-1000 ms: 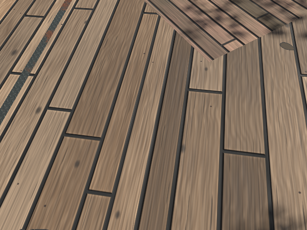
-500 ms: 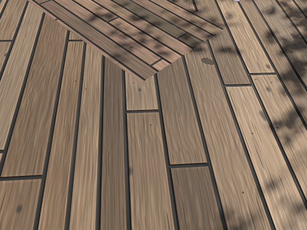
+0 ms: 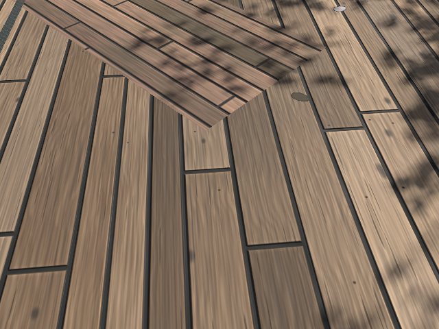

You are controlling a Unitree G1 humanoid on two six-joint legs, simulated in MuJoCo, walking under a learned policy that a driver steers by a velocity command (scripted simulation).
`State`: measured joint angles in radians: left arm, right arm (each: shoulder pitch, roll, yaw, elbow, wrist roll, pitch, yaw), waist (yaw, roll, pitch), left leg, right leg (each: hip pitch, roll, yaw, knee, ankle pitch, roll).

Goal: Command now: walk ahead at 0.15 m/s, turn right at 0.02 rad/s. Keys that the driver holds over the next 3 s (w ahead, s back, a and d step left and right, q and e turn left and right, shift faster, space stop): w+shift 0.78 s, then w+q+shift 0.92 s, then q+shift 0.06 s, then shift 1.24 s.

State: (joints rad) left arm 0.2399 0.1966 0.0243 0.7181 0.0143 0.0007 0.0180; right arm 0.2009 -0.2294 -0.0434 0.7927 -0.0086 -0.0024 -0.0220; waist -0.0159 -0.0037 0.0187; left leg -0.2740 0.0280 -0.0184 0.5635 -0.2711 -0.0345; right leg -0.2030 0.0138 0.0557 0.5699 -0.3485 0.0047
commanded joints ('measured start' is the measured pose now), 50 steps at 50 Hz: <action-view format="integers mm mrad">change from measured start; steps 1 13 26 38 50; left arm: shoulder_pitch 73 -149 -320 176 148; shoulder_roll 169 52 101 288 118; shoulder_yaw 53 31 12 88 26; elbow -37 -94 -145 42 169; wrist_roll -16 57 17 33 3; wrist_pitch -4 -75 -40 -57 -157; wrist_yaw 6 -25 -90 -33 -38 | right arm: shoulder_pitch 15 556 346 254 -133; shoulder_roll -100 -245 -118 -133 -56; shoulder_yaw -29 -69 -17 -12 26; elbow -31 64 68 45 -78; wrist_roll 15 -67 -2 15 -3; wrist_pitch -12 -70 -109 -109 -43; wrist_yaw -4 44 38 29 92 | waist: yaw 29 -275 -55 145 13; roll -76 362 66 -150 1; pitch -23 -87 125 -303 165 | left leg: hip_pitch -20 533 242 -457 -413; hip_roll -63 237 138 -57 64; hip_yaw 70 -344 -103 -105 75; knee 44 -205 -565 940 351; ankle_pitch -245 -513 79 -75 392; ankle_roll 28 110 211 162 140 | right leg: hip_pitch -65 -611 -617 574 -24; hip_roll -68 58 -87 -355 -129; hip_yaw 118 -8 -125 759 -241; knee -196 561 241 -330 -557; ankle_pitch -348 -253 360 -525 485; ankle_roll -90 -122 -34 -292 -69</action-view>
